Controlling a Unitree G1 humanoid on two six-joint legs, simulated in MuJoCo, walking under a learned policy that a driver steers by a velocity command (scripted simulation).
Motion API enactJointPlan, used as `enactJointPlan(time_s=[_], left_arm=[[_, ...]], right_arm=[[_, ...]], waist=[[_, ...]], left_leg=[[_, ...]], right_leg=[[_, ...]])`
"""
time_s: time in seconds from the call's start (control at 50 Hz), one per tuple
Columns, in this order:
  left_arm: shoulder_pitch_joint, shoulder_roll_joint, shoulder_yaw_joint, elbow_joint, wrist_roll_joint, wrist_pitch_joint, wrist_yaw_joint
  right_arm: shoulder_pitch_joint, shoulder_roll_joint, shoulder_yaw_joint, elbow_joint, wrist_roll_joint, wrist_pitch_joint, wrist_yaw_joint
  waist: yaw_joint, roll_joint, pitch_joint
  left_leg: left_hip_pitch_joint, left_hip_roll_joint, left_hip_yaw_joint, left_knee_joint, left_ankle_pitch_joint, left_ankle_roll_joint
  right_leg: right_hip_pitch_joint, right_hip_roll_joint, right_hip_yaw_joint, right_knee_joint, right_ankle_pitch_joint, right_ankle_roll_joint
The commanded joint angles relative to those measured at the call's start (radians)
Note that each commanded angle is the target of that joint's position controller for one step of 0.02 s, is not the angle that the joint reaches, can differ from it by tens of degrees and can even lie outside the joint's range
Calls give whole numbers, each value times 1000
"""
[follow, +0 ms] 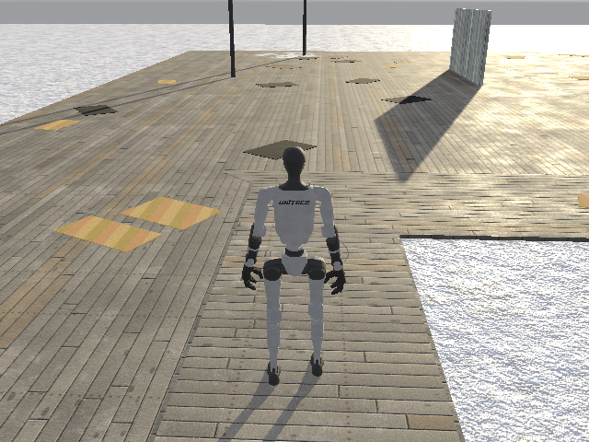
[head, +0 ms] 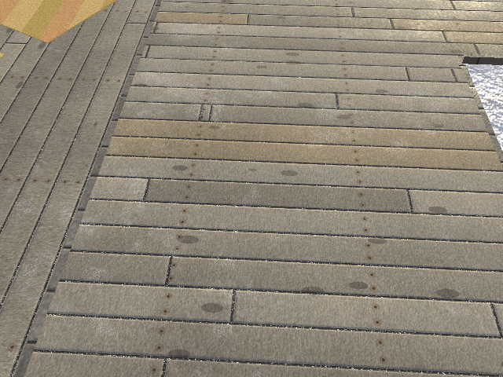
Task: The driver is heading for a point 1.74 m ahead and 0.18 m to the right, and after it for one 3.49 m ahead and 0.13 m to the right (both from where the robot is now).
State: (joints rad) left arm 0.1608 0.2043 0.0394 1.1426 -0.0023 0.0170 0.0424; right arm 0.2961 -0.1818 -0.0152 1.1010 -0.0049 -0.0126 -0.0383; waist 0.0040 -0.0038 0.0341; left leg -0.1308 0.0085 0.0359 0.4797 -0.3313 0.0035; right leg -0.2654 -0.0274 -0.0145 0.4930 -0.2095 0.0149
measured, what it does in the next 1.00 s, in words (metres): lifts its left foot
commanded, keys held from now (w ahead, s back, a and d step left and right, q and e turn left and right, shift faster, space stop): no key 0.66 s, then w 0.34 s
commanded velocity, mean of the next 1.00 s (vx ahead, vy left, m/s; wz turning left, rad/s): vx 0.08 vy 0.00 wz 0.00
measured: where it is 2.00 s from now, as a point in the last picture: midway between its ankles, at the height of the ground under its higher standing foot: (272, 338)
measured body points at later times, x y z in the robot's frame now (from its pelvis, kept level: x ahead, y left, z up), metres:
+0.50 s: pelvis +0.00 +0.00 +0.00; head +0.02 +0.00 +0.45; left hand +0.03 +0.25 -0.16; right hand -0.02 -0.23 -0.16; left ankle -0.05 +0.11 -0.74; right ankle +0.03 -0.13 -0.74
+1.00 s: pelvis +0.08 -0.04 -0.01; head +0.09 -0.06 +0.44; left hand +0.10 +0.22 -0.15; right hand +0.05 -0.29 -0.17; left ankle -0.04 +0.10 -0.68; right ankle +0.07 -0.13 -0.74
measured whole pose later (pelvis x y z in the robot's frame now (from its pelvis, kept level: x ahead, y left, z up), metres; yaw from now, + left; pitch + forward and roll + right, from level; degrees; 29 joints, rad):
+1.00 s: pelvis +0.08 -0.04 -0.01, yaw +0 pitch +1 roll +0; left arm 0.28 0.21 0.06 1.09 -0.02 -0.11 -0.01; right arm 0.41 -0.23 -0.05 1.05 0.04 -0.07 -0.02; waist 0.02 0.04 0.00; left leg -0.28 0.02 -0.04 1.00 -0.47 0.04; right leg -0.27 0.01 -0.09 0.60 -0.34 -0.05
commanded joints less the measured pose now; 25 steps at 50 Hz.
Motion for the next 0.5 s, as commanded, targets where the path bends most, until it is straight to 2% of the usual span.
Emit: enactJointPlan(time_s=[0.02, 0.5], left_arm=[[16, 98, 12, -23, 0, -6, 3], [66, 82, 6, -19, -3, -7, 8]], right_arm=[[72, -91, -13, -14, 0, -5, -3], [131, -72, -9, -19, 3, -8, -2]], waist=[[0, 8, 12], [0, 8, 18]], left_leg=[[-136, 30, -26, -117, 115, 15], [-137, 27, -25, -116, 141, 17]], right_leg=[[96, -18, 17, -53, 141, -34], [94, -17, 18, -47, 161, -33]])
